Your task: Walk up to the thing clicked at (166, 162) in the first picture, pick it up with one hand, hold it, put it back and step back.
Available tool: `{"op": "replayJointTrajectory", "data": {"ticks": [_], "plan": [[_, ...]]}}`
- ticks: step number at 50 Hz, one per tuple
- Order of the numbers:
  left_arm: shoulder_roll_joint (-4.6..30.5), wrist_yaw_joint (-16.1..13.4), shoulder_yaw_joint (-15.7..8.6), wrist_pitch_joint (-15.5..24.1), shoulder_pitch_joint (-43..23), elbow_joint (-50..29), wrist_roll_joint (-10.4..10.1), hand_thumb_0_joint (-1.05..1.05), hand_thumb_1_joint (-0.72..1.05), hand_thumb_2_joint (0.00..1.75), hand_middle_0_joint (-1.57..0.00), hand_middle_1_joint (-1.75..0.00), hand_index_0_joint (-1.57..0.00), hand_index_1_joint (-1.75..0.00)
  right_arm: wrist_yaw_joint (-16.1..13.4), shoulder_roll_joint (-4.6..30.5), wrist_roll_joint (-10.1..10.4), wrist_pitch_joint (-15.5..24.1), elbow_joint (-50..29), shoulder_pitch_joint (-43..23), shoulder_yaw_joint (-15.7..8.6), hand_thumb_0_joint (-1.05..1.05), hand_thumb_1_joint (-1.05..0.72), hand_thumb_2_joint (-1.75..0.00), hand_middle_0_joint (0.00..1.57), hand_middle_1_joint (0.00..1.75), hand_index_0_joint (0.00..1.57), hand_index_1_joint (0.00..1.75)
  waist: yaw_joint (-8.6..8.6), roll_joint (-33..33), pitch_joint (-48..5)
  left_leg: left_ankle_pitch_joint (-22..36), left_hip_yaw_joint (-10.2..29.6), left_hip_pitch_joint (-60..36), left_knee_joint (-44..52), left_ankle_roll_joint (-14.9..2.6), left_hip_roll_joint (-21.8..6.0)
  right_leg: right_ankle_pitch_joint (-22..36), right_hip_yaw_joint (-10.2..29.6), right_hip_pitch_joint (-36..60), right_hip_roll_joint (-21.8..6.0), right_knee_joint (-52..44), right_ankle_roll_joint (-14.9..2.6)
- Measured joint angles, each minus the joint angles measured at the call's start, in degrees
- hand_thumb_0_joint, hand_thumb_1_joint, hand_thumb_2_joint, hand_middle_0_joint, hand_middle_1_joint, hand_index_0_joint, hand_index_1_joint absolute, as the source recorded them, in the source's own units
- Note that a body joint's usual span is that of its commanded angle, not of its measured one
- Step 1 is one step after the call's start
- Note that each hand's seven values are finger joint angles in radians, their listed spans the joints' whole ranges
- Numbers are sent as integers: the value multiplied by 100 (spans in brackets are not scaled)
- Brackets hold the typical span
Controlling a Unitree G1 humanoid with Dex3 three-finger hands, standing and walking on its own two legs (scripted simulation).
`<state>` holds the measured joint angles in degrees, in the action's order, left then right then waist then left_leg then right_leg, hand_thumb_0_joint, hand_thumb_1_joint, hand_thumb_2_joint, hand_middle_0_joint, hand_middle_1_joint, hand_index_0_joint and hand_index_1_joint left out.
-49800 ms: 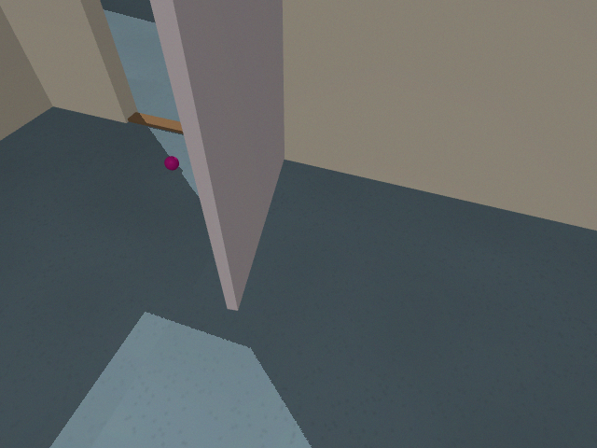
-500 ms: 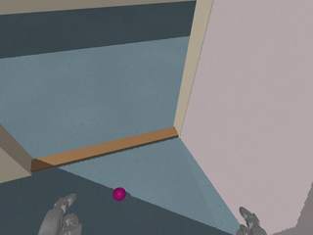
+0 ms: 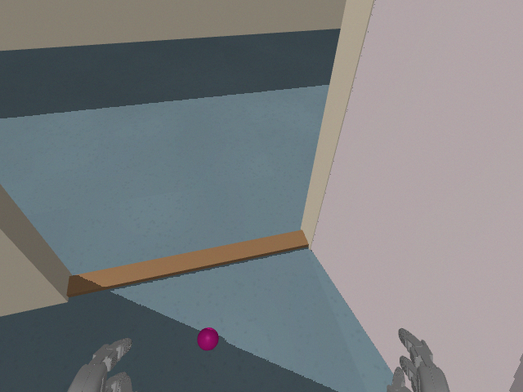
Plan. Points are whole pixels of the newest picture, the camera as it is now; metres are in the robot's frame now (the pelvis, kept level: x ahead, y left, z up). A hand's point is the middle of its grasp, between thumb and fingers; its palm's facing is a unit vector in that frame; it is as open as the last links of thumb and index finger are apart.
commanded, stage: home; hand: left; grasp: from above
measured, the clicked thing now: (208, 338) +0.46 +0.17 -0.68
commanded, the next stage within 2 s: stand in 1.60 s
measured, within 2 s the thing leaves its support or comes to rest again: neither
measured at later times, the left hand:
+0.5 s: hand out of the picture +0.16 +0.18 -0.05, palm faces +0.04 -0.98 -0.21, open 7.4 cm
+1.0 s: hand out of the picture +0.17 +0.18 -0.05, palm faces +0.03 -0.98 -0.21, open 7.4 cm
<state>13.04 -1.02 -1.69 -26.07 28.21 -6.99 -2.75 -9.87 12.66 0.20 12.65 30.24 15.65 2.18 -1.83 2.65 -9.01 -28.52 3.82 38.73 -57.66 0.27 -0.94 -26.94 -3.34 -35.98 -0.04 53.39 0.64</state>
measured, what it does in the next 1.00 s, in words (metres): stands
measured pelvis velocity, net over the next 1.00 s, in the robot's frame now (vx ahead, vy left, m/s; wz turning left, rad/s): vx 0.00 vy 0.00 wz -0.01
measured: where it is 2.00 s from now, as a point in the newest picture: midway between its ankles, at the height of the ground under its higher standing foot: outside the picture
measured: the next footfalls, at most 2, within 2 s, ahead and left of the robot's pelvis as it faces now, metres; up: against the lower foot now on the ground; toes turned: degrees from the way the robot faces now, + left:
none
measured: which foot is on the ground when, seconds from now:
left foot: down 0.00-1.00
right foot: down 0.00-1.00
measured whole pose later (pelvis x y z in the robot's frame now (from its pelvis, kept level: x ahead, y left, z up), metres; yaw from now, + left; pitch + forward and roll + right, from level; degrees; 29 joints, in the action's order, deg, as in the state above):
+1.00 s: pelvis +0.00 +0.00 +0.00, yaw +0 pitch +10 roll -3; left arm 13.3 -0.9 -1.8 -26.1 28.5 -7.9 -3.2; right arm -10.2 12.9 0.3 13.3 31.1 16.4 1.4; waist -1.9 3.0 -9.1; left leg -29.3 3.5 39.5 -58.5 0.4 -1.1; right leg -27.7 -3.0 -37.1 0.2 54.5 0.5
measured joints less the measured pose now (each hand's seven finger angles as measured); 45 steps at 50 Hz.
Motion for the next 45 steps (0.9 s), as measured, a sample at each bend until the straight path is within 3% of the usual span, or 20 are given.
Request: {"op": "replayJointTrajectory", "data": {"ticks": [45], "plan": [[33,14,-9,-18,39,-121,-38,1,91,90,-20,-30,-20,-30,-45,18,11,94,86,69,-66,2,-90,-89,21,30,20,30,-2,29,9,-60,-34,84,-79,7,-22,-53,39,-111,21,98,-5]]}}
